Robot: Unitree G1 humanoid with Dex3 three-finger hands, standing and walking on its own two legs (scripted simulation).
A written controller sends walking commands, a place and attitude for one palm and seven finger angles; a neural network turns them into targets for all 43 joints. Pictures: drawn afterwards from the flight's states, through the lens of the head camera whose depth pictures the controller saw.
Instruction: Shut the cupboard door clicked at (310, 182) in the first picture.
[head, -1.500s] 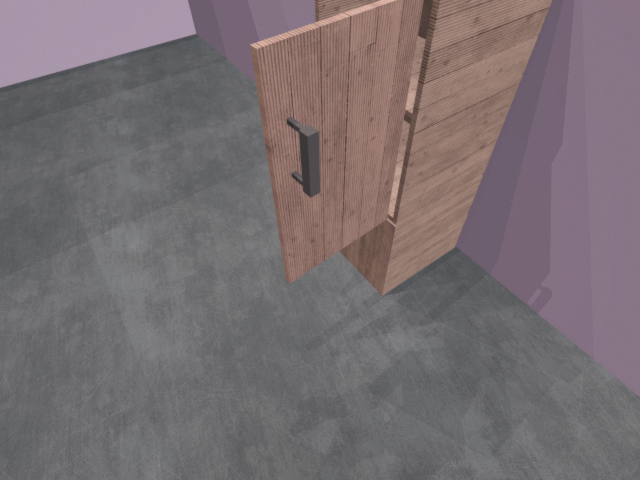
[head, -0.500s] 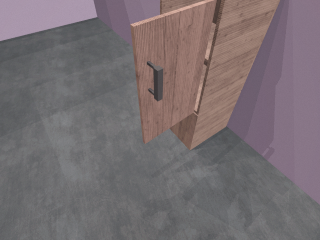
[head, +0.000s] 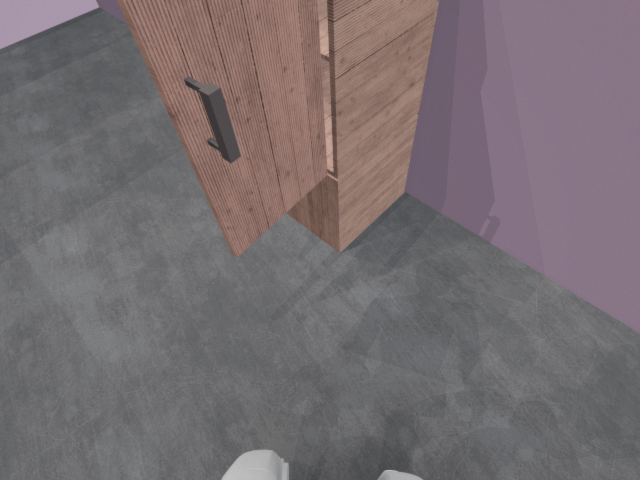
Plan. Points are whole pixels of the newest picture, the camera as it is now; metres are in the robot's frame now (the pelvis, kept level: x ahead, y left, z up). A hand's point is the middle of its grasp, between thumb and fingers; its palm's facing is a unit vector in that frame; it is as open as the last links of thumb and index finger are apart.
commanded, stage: walk around to get in front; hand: left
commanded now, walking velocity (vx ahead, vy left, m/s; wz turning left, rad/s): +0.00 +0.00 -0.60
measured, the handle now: (212, 120) +0.61 +0.23 +0.07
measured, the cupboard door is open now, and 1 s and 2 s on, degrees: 94 94 94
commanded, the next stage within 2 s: none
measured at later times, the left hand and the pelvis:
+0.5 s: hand (173, 479) +0.12 +0.24 -0.16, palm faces -0.20 -0.95 -0.23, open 7.4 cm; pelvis +0.00 +0.04 +0.01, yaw -17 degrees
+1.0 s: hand (254, 426) +0.19 +0.13 -0.15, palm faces -0.59 -0.77 -0.24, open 7.4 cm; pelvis +0.00 +0.01 +0.01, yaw -37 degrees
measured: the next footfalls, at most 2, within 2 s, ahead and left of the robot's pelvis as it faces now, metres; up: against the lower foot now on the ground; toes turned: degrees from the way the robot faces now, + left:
left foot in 0.44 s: +0.08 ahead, +0.16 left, +0.00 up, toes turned -17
right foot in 0.76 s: -0.02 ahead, -0.11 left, +0.00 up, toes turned -30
